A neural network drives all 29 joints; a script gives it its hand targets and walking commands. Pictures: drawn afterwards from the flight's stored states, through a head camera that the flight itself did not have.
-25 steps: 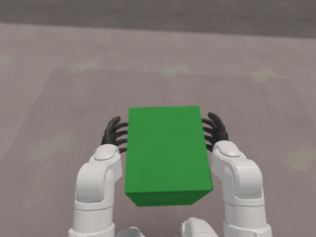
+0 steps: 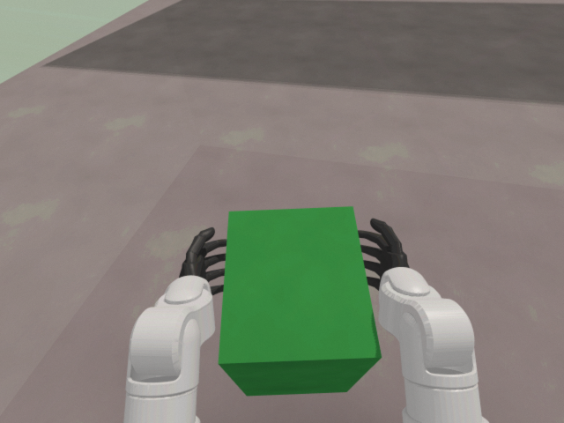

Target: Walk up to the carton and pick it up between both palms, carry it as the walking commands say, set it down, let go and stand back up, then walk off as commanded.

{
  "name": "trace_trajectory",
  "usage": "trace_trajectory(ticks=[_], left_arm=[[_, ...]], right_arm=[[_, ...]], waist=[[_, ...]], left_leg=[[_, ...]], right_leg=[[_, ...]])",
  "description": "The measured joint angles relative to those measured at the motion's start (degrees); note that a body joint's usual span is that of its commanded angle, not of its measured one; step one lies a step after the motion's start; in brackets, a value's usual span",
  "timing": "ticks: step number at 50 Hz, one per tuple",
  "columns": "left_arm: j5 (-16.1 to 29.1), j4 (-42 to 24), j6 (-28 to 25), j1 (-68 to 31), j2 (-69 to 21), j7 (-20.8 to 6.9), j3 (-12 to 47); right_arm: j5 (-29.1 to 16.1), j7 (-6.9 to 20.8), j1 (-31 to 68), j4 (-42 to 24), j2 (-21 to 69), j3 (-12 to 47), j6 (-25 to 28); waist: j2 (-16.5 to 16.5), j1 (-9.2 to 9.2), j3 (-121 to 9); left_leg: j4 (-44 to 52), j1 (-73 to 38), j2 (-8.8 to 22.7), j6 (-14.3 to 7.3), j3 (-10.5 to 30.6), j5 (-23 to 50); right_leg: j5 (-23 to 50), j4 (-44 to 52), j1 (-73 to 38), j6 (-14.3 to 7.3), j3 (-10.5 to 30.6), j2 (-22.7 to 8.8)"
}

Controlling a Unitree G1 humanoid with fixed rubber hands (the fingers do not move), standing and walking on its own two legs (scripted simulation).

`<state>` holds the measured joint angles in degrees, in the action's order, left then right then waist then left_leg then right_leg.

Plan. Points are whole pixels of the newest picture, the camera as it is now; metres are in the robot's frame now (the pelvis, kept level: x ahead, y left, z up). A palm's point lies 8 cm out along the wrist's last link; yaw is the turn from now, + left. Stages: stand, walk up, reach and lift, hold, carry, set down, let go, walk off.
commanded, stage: carry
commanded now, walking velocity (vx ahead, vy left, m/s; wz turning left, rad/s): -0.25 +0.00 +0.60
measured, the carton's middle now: (294, 311) +0.26 -0.01 +0.03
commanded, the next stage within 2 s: none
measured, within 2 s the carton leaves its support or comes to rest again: neither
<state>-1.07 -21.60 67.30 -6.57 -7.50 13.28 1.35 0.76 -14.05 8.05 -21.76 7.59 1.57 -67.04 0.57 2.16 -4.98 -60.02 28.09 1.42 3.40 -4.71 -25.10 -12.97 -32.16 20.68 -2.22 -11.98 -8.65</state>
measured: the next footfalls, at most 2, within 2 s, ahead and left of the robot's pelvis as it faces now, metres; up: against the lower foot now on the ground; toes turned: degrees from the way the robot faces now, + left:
left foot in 0.12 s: -0.06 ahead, +0.15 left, +0.00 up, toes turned +14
right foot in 0.54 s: -0.18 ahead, -0.08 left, +0.00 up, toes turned +12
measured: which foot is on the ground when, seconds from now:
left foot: up 0.00-0.10, down 0.12-0.56, up 0.58-0.92, down 0.94-1.00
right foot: down 0.00-0.12, up 0.14-0.52, down 0.54-0.94, up 0.96-1.00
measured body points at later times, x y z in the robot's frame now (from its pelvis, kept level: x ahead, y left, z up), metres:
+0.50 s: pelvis -0.18 +0.02 -0.01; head -0.17 +0.02 +0.44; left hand +0.05 +0.22 +0.08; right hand +0.12 -0.02 +0.08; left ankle -0.10 +0.14 -0.74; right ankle -0.20 -0.10 -0.71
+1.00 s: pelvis -0.38 -0.03 -0.02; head -0.39 -0.02 +0.43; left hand -0.25 +0.24 +0.05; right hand -0.09 +0.05 +0.07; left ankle -0.45 +0.07 -0.74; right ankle -0.24 -0.10 -0.71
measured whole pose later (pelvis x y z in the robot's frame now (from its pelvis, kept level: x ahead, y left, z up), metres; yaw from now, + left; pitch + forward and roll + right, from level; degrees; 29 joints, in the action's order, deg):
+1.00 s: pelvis -0.38 -0.03 -0.02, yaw +38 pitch +2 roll +1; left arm -1.5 -19.5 65.7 -5.5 -7.4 13.2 0.4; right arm 1.3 -13.4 9.4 -17.2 7.8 1.9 -65.6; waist 1.6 0.8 -4.1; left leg -36.9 21.0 1.1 -0.3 -4.2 -17.2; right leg -26.1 -48.7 31.4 4.4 -13.1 -14.0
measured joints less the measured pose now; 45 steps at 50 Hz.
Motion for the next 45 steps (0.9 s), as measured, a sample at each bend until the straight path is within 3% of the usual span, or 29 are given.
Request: trace_trajectory(ticks=[4, 7, 10, 13, 15, 20, 26, 27, 28, 29, 31, 34, 36, 40, 45], left_arm=[[-0.4, 1.4, 0.6, -1.4, -0.1, 0.0, -0.1], [-0.6, 2.7, 0.4, -1.7, -0.1, 0.0, -0.5], [-0.2, 3.4, 0.0, 0.6, 0.0, 0.2, -0.8], [0.2, 2.4, -0.6, 1.5, 0.1, 1.0, 0.0], [0.3, 1.7, -1.2, 1.3, 0.1, 1.5, 0.7], [0.2, -0.3, -2.0, 0.2, 0.0, 1.7, 1.4], [0.2, -1.0, -1.9, -0.1, 0.0, 1.4, 1.4], [0.2, -1.0, -1.9, -0.1, 0.0, 1.2, 1.3], [0.3, -0.5, -2.3, 0.0, 0.0, 1.0, 1.4], [0.2, 0.2, -2.4, 0.3, 0.0, 0.8, 1.6], [0.2, 0.6, -2.1, 1.8, 0.1, 0.6, 1.9], [0.1, -0.2, -2.3, 3.7, 0.1, 0.0, 1.5], [0.0, -1.0, -2.5, 3.9, 0.1, -0.1, 1.0], [-0.2, -1.7, -2.4, 2.4, 0.1, -0.3, 0.5], [-0.5, -0.1, -1.6, 0.4, 0.0, -0.3, 0.1]], right_arm=[[-0.2, -0.1, 0.9, 0.9, 0.1, -1.0, -0.5], [-0.1, 0.2, 1.8, 2.7, 0.3, -1.4, -0.4], [0.3, 0.6, 0.7, 5.4, 0.1, -0.1, 0.6], [0.6, 1.5, -0.6, 4.5, 0.0, 0.0, 1.6], [1.0, 1.8, -1.0, 3.4, 0.0, -0.1, 2.5], [1.0, 2.0, -1.3, 0.4, -0.1, -0.5, 3.6], [1.2, 1.9, -0.9, -1.1, 0.0, -0.4, 2.8], [1.3, 1.7, -1.0, -1.3, 0.0, -0.3, 2.6], [1.4, 1.7, -1.1, -1.3, -0.1, -0.4, 2.5], [1.4, 1.6, -1.8, -1.1, -0.2, -0.4, 2.4], [1.1, 1.1, -3.4, -1.1, -0.2, 0.3, 2.0], [0.6, 0.3, -3.8, -0.8, -0.2, 1.5, 1.7], [0.5, 0.1, -3.3, -0.8, -0.2, 1.9, 1.9], [0.3, -0.1, -1.3, -1.3, -0.1, 1.5, 1.5], [0.0, -0.1, 0.7, 0.1, 0.1, 0.0, 0.6]], waist=[[0.7, -0.37, -0.8], [1.5, -0.64, -1.0], [1.2, -1.8, -0.2], [0.5, -3.36, 1.1], [0.3, -4.0, 1.6], [-0.7, -3.63, 1.2], [-3.5, -1.64, 0.3], [-3.9, -1.57, 0.1], [-5.2, -1.61, 0.5], [-5.2, -1.7, 0.9], [-3.3, -1.44, 1.5], [-1.4, -0.71, 2.2], [-0.5, -0.28, 2.1], [0.3, 0.35, 1.2], [1.0, -0.26, 0.3]], left_leg=[[14.5, -8.0, 0.0, -0.6, -1.0, -3.5], [26.5, -11.9, -0.7, -2.9, -1.1, 5.8], [23.4, -8.0, -0.7, -4.6, 1.1, 6.6], [24.8, -6.2, -0.7, -4.9, 3.2, 9.0], [25.7, -4.8, -1.1, -5.1, 4.3, 11.2], [28.7, -1.6, -2.2, -5.4, 6.4, 16.4], [34.0, 2.1, -3.5, -4.6, 8.8, 24.3], [34.6, 2.7, -3.9, -4.3, 9.0, 25.5], [34.4, 3.2, -3.6, -3.7, 9.6, 24.8], [31.0, 4.6, -4.2, -2.6, 9.4, 17.6], [14.8, 8.9, -5.3, -1.3, 5.7, 4.7], [-5.2, 11.2, -4.7, -0.9, 2.8, 2.8], [-10.1, 9.4, -3.0, -0.3, 1.8, 3.0], [-2.1, 2.2, -0.1, 0.3, 0.2, -1.3], [15.0, -6.8, 0.2, -0.5, -1.4, -4.5]], right_leg=[[1.3, -2.0, 3.3, 0.7, -3.5, -2.9], [0.8, -6.1, 7.0, 2.4, -5.1, -5.2], [-14.3, -20.1, 12.4, 6.2, 1.3, -1.9], [-12.9, -33.1, 15.8, 7.1, 4.9, 1.4], [-11.3, -35.9, 15.7, 7.3, 5.9, 2.9], [-13.4, -28.0, 9.9, 6.8, 7.3, 6.7], [-15.4, -7.3, -1.4, 5.5, 6.2, 10.0], [-13.6, -1.7, -3.9, 4.7, 5.3, 10.0], [-8.1, 1.3, -4.6, 2.6, 4.2, 10.3], [-5.7, 1.2, -4.2, 0.9, 3.7, 9.7], [-4.7, 0.6, -3.6, -0.6, 3.5, 6.9], [-3.3, 1.6, -3.9, -0.3, 2.9, 3.3], [-2.5, 1.3, -3.4, 0.1, 2.2, 1.4], [-1.7, -1.1, -0.4, 0.4, -0.7, -1.9], [0.2, -3.8, 3.9, 1.4, -4.8, -5.7]])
